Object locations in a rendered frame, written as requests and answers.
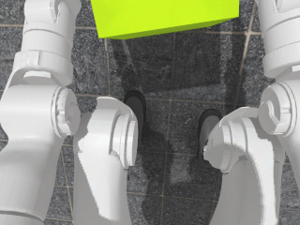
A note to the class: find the robot right upper arm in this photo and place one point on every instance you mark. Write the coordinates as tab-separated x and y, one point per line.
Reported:
279	114

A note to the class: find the robot left upper arm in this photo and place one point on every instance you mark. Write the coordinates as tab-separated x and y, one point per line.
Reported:
36	118

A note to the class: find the carton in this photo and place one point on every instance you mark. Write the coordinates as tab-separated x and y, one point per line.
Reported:
126	19

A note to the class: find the robot left forearm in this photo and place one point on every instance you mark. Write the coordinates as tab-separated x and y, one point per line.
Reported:
47	42

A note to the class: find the robot right forearm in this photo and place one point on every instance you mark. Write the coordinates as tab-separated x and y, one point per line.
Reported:
280	29

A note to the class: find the robot left foot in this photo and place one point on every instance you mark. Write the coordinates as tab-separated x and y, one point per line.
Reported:
136	102

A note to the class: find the left robot thigh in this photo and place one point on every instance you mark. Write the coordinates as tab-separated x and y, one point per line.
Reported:
109	147

